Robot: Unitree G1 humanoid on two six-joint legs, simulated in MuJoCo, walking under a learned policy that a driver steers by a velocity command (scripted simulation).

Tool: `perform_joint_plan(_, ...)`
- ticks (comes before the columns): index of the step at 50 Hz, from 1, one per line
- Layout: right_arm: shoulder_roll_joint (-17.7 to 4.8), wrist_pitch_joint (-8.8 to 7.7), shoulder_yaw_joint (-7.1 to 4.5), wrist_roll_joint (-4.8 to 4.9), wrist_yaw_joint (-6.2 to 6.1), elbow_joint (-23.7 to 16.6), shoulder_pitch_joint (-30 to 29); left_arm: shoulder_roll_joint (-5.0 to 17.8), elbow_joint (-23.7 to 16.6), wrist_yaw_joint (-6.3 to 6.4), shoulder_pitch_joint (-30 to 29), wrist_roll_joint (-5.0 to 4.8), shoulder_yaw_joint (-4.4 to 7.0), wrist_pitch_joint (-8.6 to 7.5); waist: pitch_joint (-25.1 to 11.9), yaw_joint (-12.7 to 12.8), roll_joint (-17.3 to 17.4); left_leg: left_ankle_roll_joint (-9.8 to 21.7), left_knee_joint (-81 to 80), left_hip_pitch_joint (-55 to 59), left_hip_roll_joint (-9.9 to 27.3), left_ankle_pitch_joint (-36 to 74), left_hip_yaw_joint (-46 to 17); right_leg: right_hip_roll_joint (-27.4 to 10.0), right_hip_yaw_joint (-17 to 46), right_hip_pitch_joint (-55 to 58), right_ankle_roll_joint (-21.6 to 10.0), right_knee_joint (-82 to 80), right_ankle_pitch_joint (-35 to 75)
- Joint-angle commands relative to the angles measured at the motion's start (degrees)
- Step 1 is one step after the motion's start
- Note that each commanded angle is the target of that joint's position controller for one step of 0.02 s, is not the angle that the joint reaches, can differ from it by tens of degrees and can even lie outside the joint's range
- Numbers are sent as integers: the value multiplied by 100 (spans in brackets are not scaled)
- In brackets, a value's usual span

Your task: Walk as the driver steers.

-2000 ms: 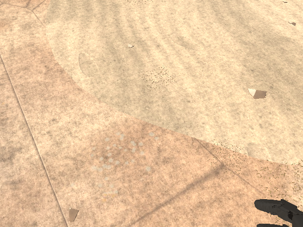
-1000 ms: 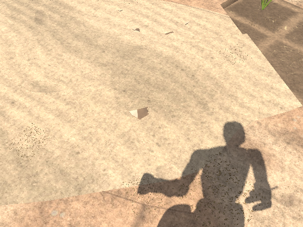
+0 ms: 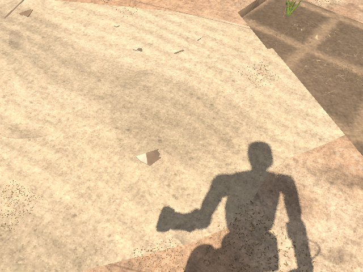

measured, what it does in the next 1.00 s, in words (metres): walks ahead, turning left: right foot, then left foot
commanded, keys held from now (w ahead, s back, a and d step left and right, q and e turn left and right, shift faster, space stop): w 0.28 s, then w+q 0.72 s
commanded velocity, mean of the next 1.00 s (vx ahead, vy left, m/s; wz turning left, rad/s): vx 0.48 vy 0.00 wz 0.30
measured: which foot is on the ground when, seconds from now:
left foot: down 0.00-0.22, up 0.24-0.76, down 0.78-1.00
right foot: up 0.00-0.18, down 0.20-0.76, up 0.78-1.00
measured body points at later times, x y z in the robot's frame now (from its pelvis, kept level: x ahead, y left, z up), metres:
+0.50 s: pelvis +0.28 -0.07 +0.00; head +0.29 -0.07 +0.45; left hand +0.30 +0.21 -0.13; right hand +0.42 -0.34 -0.12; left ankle +0.38 +0.12 -0.67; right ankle +0.26 -0.15 -0.75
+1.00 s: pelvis +0.56 +0.03 +0.00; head +0.59 +0.06 +0.44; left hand +0.63 +0.34 -0.11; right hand +0.74 -0.20 -0.11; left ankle +0.55 +0.09 -0.75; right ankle +0.68 -0.13 -0.67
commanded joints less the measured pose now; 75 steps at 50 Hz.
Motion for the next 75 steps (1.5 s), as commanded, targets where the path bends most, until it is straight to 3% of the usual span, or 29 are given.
perform_joint_plan(1,-1067,-15,-197,13,-93,-226,104,-1,-628,-90,-1078,-25,-95,-109,567,-104,702,766,-690,-248,1192,1370,-714,142,-222,-306,125,-1021,699)
perform_joint_plan(7,-1190,43,-275,109,-97,-119,141,333,-813,-220,-1395,-52,-54,-168,675,140,759,644,-307,283,1620,2401,-587,261,-150,194,-259,-1751,529)
perform_joint_plan(10,-1250,141,-296,41,-110,-206,-57,865,-273,-117,499,-39,232,-132,-657,1169,837,321,2022,-116,1241,4810,-174,616,-391,2886,-698,-1745,327)
perform_joint_plan(11,-997,142,-193,-83,-124,-373,19,1277,-48,-32,1579,31,333,-88,-1546,1458,39,152,3952,-1538,883,2825,-16,-593,1043,4767,-1059,-1577,2)
perform_joint_plan(12,-145,21,24,12,-61,-369,837,1495,87,-114,1729,70,326,-95,-2419,905,-1588,-120,5772,-3397,-237,-1629,-420,-1810,4036,6128,-1918,-2623,-1875)
perform_joint_plan(13,-851,-118,-141,184,-26,-390,266,897,71,-120,1494,35,172,-112,-1783,1107,-976,-7,6368,-4018,36,-1693,-982,-1627,4290,5580,-1633,-3239,-2500)
perform_joint_plan(14,-1142,-193,-236,306,-10,-624,-387,709,41,-107,995,23,101,-130,-854,987,-671,84,6371,-4326,321,-1141,-773,-1466,3366,4725,-1390,-3331,-2072)
perform_joint_plan(15,-1076,-215,-225,276,-51,-655,-620,629,-13,-109,564,55,71,-156,-465,784,-97,86,6124,-4052,618,-577,-669,-1301,2608,3862,-1285,-3447,-1176)
perform_joint_plan(18,-783,-11,-260,188,-75,-551,-394,310,85,-134,163,180,17,-282,-240,333,-263,21,5558,-3237,995,24,-745,-848,1316,2667,-1154,-3890,-166)
perform_joint_plan(23,-715,160,-281,138,-98,-838,-1021,544,422,-23,462,204,74,-365,272,381,-85,-164,4652,-4029,945,946,-957,-837,370,2451,-1172,-4271,442)
perform_joint_plan(32,-501,55,-119,107,235,-1600,-2592,829,744,126,1159,99,87,-126,569,964,124,-32,2372,-4400,685,1916,-140,-993,-742,3865,-873,-3962,1458)
perform_joint_plan(36,-759,86,-231,127,384,-1886,-2405,1099,658,201,1023,64,158,98,138,622,-234,308,2245,-3656,182,742,449,-1142,-1040,4419,-658,-2764,4303)
perform_joint_plan(38,-1245,117,-513,150,332,-1619,-980,1156,554,271,857,65,162,194,-671,-185,-280,667,1923,-1655,-278,755,553,-912,-1241,3856,-423,-777,5033)
perform_joint_plan(39,-1757,184,-712,143,196,-1446,-70,1003,410,286,936,139,84,139,-1277,-524,361,1031,1754,169,440,752,-711,-645,-1259,2442,-192,998,3267)
perform_joint_plan(40,-2224,152,-764,157,169,-1504,-238,65,161,126,1561,272,-207,-71,-1829,228,1687,2178,1245,2161,1876,-51,-4036,670,-608,-236,152,2951,-2455)
perform_joint_plan(41,-1688,114,-623,98,162,-1598,-2,646,89,23,879,48,-102,-334,-2275,-253,996,2203,542,2450,2029,-427,-4824,633,553,-911,25,3440,-2665)
perform_joint_plan(42,-1431,69,-551,46,151,-1585,-251,857,-118,-21,314,-142,-40,-463,-1402,-277,750,1867,445,1857,1835,30,-3889,336,576,-1299,-126,3248,-2107)
perform_joint_plan(44,-1125,45,-459,59,140,-1769,-1040,785,-89,50,227,47,-31,-493,-558,244,20,1538,332,141,1351,1297,-2627,-86,485,-706,-99,2210,-1398)
perform_joint_plan(48,-1149,26,-444,49,54,-1910,-1236,627,-177,68,432,203,-4,-217,-281,611,243,1541,-34,-1157,998,2295,-1897,-186,351,-33,284,1262,-932)
perform_joint_plan(54,-1314,100,-492,91,-91,-1756,-729,352,-548,23,-764,155,-133,-229,-93,123,600,1012,56,-1621,523,1507,-1318,267,126,543,450,-1283,1304)
perform_joint_plan(59,-1220,124,-455,94,-97,-1506,-352,633,-705,-94,-1046,108,-51,-348,2,35,756,900,574,-619,1043,1318,-1903,273,298,455,105,-1906,955)
perform_joint_plan(62,-1193,193,-441,65,-102,-1511,-515,867,-514,-78,-234,133,89,-406,-271,508,881,687,1448,-330,920,2778,-1872,447,32,1449,-275,-2233,429)
perform_joint_plan(63,-1007,195,-352,19,-90,-1599,-574,1087,-390,-51,548,202,169,-424,-979,873,688,510,2591,-762,620,2738,-1610,-41,449,2765,-591,-1995,633)
perform_joint_plan(64,-686,139,-238,44,-92,-1663,53,1566,-267,-32,1383,269,303,-397,-1925,874,-490,73,4618,-2536,-130,1116,-1050,-1219,2404,4956,-1413,-1968,214)
perform_joint_plan(65,-681,80,-191,133,-89,-1606,364,1383,-14,-105,1752,97,292,-330,-2145,876,-1613,-128,5875,-3898,-490,-1798,-1005,-1840,4389,5629,-1880,-2851,-1211)
perform_joint_plan(66,-1167,53,-296,215,-75,-1639,-165,966,-81,-105,1485,-15,167,-302,-1277,990,-846,-90,6333,-4525,-148,-1577,-1237,-1717,4105,5074,-1621,-3068,-2163)
perform_joint_plan(68,-1166,24,-295,97,-57,-1873,-1108,674,-181,-76,835,105,46,-212,-184,829,-95,-68,5894,-4484,344,-720,-787,-1226,2679,3525,-1310,-3312,-1395)
perform_joint_plan(71,-892,54,-285,45,-27,-1821,-936,512,-150,-70,647,160,-26,-238,-101,502,-373,-127,5124,-3831,669,-245,-624,-787,1813,2730,-1250,-3642,-164)
perform_joint_plan(75,-669,51,-190,-6,-36,-1995,-1415,809,16,-14,841,71,53,-244,-25,573,-234,-301,3959,-3997,771,473,-412,-739,1133,2690,-1335,-3881,927)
